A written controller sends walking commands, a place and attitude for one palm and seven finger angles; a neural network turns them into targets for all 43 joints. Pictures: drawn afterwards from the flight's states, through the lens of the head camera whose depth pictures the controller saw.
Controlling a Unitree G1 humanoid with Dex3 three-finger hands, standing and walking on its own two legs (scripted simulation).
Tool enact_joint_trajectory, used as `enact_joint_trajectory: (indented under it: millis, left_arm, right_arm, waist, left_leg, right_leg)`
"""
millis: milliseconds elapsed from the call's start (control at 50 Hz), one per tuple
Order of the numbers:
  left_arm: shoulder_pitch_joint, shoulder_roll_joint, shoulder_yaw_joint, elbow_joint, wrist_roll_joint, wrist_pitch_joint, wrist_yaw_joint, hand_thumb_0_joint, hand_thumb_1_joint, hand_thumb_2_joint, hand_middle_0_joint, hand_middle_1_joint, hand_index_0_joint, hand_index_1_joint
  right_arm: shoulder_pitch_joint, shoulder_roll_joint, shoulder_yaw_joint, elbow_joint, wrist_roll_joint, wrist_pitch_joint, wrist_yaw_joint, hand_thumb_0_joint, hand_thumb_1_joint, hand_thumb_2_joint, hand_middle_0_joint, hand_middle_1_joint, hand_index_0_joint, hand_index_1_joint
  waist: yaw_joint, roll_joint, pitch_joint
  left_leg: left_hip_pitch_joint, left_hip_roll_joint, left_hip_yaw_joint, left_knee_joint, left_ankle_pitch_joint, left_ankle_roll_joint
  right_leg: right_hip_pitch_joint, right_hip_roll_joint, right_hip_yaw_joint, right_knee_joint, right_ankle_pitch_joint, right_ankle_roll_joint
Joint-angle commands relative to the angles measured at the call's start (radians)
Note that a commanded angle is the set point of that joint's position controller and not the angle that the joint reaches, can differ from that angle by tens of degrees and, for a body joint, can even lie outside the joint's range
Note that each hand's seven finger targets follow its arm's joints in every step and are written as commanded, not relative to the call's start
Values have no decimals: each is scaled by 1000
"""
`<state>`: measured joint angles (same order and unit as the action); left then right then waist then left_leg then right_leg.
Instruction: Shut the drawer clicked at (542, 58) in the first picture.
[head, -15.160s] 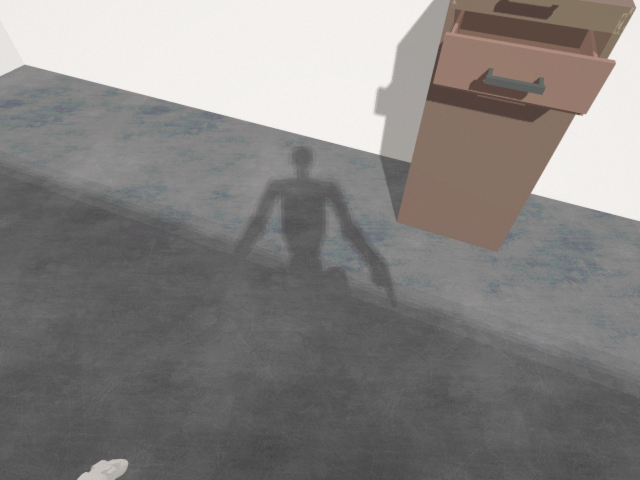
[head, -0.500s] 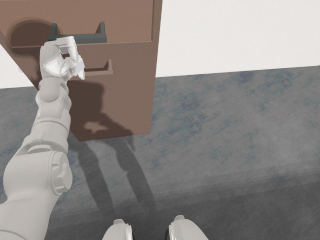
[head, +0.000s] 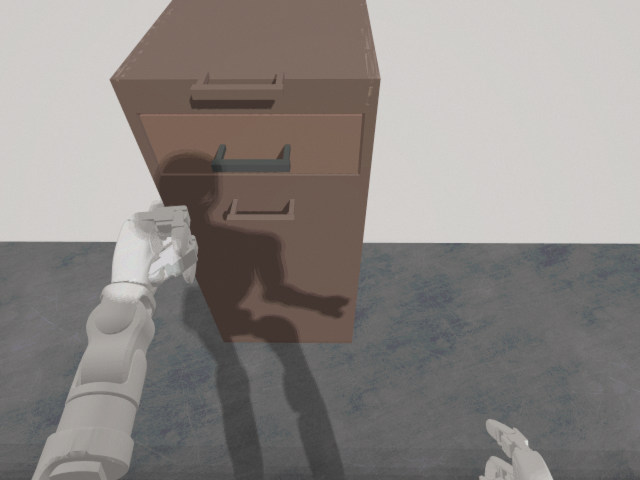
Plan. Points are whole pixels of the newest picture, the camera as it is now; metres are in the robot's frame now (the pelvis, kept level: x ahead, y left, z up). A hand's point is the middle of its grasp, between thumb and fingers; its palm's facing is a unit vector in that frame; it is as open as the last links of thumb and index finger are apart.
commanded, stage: draw the hand back to the body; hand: left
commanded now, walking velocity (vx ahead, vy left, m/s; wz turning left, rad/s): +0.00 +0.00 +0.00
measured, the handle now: (252, 158) +0.63 +0.15 +0.05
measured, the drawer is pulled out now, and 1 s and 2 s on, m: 0.00 0.00 0.00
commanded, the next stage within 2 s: step back with the hand held close in 0.82 s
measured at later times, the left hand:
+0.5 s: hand (80, 338) +0.22 +0.23 +0.16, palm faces +0.34 -0.88 -0.32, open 3.2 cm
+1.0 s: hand (15, 381) +0.17 +0.24 +0.19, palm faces +0.42 -0.82 -0.39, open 3.2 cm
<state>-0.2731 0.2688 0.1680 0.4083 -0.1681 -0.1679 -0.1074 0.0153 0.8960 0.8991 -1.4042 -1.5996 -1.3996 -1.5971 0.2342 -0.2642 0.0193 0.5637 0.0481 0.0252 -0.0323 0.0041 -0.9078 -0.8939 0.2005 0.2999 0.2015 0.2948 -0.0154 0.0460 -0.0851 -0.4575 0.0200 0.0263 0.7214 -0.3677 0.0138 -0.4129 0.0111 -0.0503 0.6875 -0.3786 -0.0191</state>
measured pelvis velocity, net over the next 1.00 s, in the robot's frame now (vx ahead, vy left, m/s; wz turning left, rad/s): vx -0.01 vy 0.00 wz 0.02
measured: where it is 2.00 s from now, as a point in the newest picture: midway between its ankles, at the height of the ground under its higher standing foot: outside the picture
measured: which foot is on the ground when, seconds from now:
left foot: down 0.00-1.00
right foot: down 0.00-1.00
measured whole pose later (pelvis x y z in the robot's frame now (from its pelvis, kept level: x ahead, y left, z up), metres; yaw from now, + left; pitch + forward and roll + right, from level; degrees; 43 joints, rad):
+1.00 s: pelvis -0.01 +0.00 +0.03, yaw +1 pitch -5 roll -1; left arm 0.51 0.31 0.29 -0.44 -0.05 -0.12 0.10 0.01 0.89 0.90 -1.41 -1.60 -1.40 -1.60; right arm 0.19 -0.22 0.04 0.62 -0.01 -0.08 -0.08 0.01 -0.90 -0.89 0.20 0.30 0.20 0.30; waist 0.06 0.08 0.02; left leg -0.11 0.01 0.02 0.42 -0.22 0.02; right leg -0.05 0.01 -0.06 0.36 -0.23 -0.01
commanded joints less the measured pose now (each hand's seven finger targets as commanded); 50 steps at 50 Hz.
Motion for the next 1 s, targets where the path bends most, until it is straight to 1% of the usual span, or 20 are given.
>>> enact_joint_trajectory:
  millis: [0,20,40,120,160,200,240,320,400,460,520,600,620,660,720,800,920,940,960,980]
  left_arm:
    - [-185,174,8,-364,62,-7,129,0,900,900,-1400,-1600,-1400,-1600]
    - [-168,185,15,-369,66,5,142,0,900,900,-1400,-1600,-1400,-1600]
    - [-159,193,27,-396,73,10,155,0,900,900,-1400,-1600,-1400,-1600]
    - [-90,200,42,-488,83,27,184,0,900,900,-1400,-1600,-1400,-1600]
    - [-27,190,43,-579,90,24,193,0,900,900,-1400,-1600,-1400,-1600]
    - [67,181,45,-652,94,27,199,0,900,900,-1400,-1600,-1400,-1600]
    - [171,170,46,-686,90,32,196,0,900,900,-1400,-1600,-1400,-1600]
    - [295,193,90,-774,93,33,197,0,900,900,-1400,-1600,-1400,-1600]
    - [404,197,125,-886,96,24,204,0,900,900,-1400,-1600,-1400,-1600]
    - [498,199,145,-956,98,15,207,0,900,900,-1400,-1600,-1400,-1600]
    - [616,223,193,-997,97,10,212,0,900,900,-1400,-1600,-1400,-1600]
    - [725,233,235,-1083,96,-5,217,0,900,900,-1400,-1600,-1400,-1600]
    - [762,238,249,-1083,97,-3,218,0,900,900,-1400,-1600,-1400,-1600]
    - [730,183,193,-1056,101,-1,215,0,900,900,-1400,-1600,-1400,-1600]
    - [679,191,190,-1041,108,1,222,0,900,900,-1400,-1600,-1400,-1600]
    - [667,203,203,-1048,110,-6,231,0,900,900,-1400,-1600,-1400,-1600]
    - [690,223,231,-1069,112,-7,234,0,900,900,-1400,-1600,-1400,-1600]
    - [651,306,321,-1120,113,-37,233,0,900,900,-1400,-1600,-1400,-1600]
    - [736,250,284,-1051,116,-39,225,0,900,900,-1400,-1600,-1400,-1600]
    - [775,223,258,-1057,117,-45,221,0,900,900,-1400,-1600,-1400,-1600]
  right_arm:
    - [-110,-96,-26,-140,-1,-39,-39,0,-900,-900,200,300,200,300]
    - [-122,-97,-24,-136,-1,-36,-46,0,-900,-900,200,300,200,300]
    - [-131,-92,-19,-135,-2,-36,-52,0,-900,-900,200,300,200,300]
    - [-168,-83,-7,-129,-12,-49,-66,0,-900,-900,200,300,200,300]
    - [-177,-74,-1,-130,-18,-63,-65,0,-900,-900,200,300,200,300]
    - [-178,-71,-1,-129,-29,-77,-61,0,-900,-900,200,300,200,300]
    - [-184,-70,-2,-130,-33,-82,-55,0,-900,-900,200,300,200,300]
    - [-200,-73,-9,-123,-43,-89,-53,0,-900,-900,200,300,200,300]
    - [-203,-62,-12,-125,-47,-100,-50,0,-900,-900,200,300,200,300]
    - [-205,-59,-14,-122,-51,-116,-49,0,-900,-900,200,300,200,300]
    - [-203,-63,-23,-120,-56,-133,-49,0,-900,-900,200,300,200,300]
    - [-189,-57,-27,-125,-53,-152,-48,0,-900,-900,200,300,200,300]
    - [-194,-60,-30,-121,-52,-158,-49,0,-900,-900,200,300,200,300]
    - [-186,-59,-28,-112,-51,-160,-49,0,-900,-900,200,300,200,300]
    - [-185,-66,-33,-103,-52,-169,-58,0,-900,-900,200,300,200,300]
    - [-186,-61,-29,-99,-55,-176,-65,0,-900,-900,200,300,200,300]
    - [-189,-58,-24,-97,-60,-193,-64,0,-900,-900,200,300,200,300]
    - [-178,-90,-30,-134,-53,-155,-56,0,-900,-900,200,300,200,300]
    - [-174,-75,-32,-119,-58,-133,-52,0,-900,-900,200,300,200,300]
    - [-174,-77,-36,-129,-58,-117,-47,0,-900,-900,200,300,200,300]
  waist:
    - [15,-58,-154]
    - [16,-70,-123]
    - [18,-46,-117]
    - [26,-41,-72]
    - [35,38,-98]
    - [44,36,-102]
    - [49,-27,-62]
    - [56,-23,-6]
    - [64,2,-14]
    - [69,24,12]
    - [79,-19,37]
    - [85,11,16]
    - [90,8,33]
    - [69,-15,92]
    - [65,-24,118]
    - [77,-18,74]
    - [91,38,65]
    - [36,7,158]
    - [36,-31,145]
    - [32,-18,128]
  left_leg:
    - [226,-16,-19,-198,230,23]
    - [232,-16,-16,-217,218,26]
    - [250,-15,-18,-236,215,23]
    - [314,-17,-17,-300,193,26]
    - [370,-17,-19,-322,242,21]
    - [402,-17,-18,-336,312,20]
    - [398,-14,-19,-354,323,21]
    - [405,-19,-11,-371,308,22]
    - [421,-19,-14,-376,320,19]
    - [423,-18,-17,-376,325,16]
    - [411,-17,-15,-370,320,18]
    - [409,-14,-16,-359,345,16]
    - [401,-11,-18,-358,340,14]
    - [389,-9,-19,-365,303,15]
    - [395,-11,-21,-373,252,21]
    - [401,-13,-30,-375,244,22]
    - [398,-15,-33,-380,281,11]
    - [298,5,-60,-352,233,36]
    - [292,4,-67,-341,231,35]
    - [291,7,-63,-335,237,34]
  right_leg:
    - [148,-3,36,-192,280,-2]
    - [155,-3,40,-220,264,0]
    - [173,-5,41,-233,252,-2]
    - [216,-4,43,-309,207,0]
    - [260,-7,38,-319,253,-6]
    - [299,-5,32,-325,324,-7]
    - [313,-1,27,-344,332,-3]
    - [312,2,32,-391,307,0]
    - [333,-3,27,-388,306,0]
    - [326,-3,25,-396,300,0]
    - [314,0,26,-416,289,4]
    - [332,-4,24,-390,323,3]
    - [324,-1,28,-401,313,2]
    - [286,-4,21,-400,272,6]
    - [256,-2,24,-423,206,7]
    - [284,-10,25,-405,193,4]
    - [315,-5,23,-401,240,-2]
    - [207,-52,94,-444,238,5]
    - [201,-67,87,-449,218,4]
    - [194,-74,85,-444,217,4]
